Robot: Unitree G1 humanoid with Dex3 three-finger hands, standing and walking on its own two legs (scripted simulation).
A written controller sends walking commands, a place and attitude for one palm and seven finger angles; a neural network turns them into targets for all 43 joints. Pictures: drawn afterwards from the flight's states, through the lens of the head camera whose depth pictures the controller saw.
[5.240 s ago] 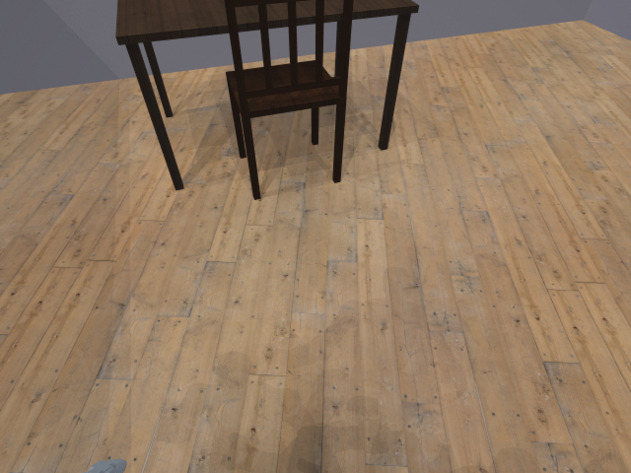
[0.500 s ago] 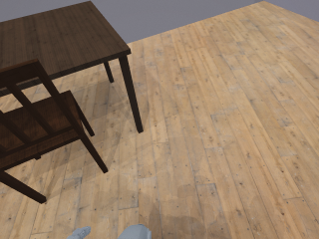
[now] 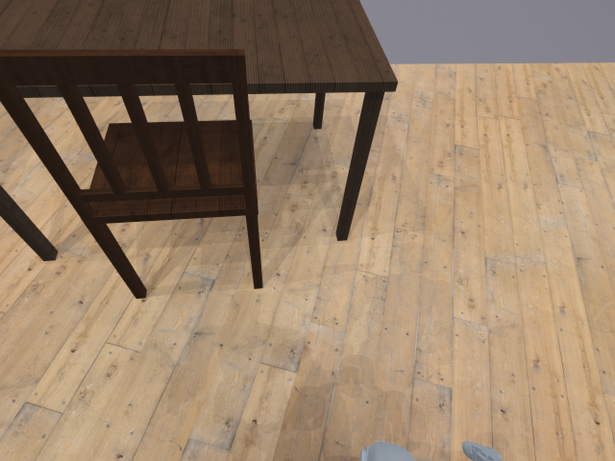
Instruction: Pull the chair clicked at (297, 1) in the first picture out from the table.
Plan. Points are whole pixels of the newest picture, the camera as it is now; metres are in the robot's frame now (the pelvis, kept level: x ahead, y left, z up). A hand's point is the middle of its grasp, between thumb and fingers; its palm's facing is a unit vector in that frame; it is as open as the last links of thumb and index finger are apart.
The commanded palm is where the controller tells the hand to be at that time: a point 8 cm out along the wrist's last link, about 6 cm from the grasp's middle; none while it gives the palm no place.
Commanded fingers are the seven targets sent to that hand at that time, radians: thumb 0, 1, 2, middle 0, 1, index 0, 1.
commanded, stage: turn to face it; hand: left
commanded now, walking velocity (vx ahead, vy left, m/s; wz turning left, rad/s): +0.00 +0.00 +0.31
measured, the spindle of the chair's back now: (147, 142) +0.69 +0.41 -0.08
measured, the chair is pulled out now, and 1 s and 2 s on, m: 0.00 0.00 0.00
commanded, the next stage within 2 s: take the last steps up to it in 0.24 s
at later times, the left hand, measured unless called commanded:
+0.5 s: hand out of the picture +0.02 +0.15 -0.14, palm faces +0.21 -0.94 -0.26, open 7.4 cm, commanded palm none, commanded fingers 0.00 0.90 0.90 -0.20 -0.30 -0.20 -0.30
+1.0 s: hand out of the picture -0.01 +0.23 -0.17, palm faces +0.28 -0.95 -0.15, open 7.4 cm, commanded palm none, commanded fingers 0.00 0.90 0.90 -0.20 -0.30 -0.20 -0.30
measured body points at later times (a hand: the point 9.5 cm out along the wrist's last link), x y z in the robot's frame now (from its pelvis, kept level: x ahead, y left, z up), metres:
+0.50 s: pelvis -0.01 -0.05 +0.01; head +0.01 -0.08 +0.45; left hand +0.01 +0.20 -0.12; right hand +0.07 -0.29 -0.16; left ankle -0.06 +0.11 -0.66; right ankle +0.02 -0.13 -0.74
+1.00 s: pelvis +0.04 +0.06 +0.01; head +0.04 +0.08 +0.46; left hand -0.02 +0.28 -0.16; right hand +0.08 -0.17 -0.14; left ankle -0.02 +0.12 -0.74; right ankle +0.11 -0.07 -0.66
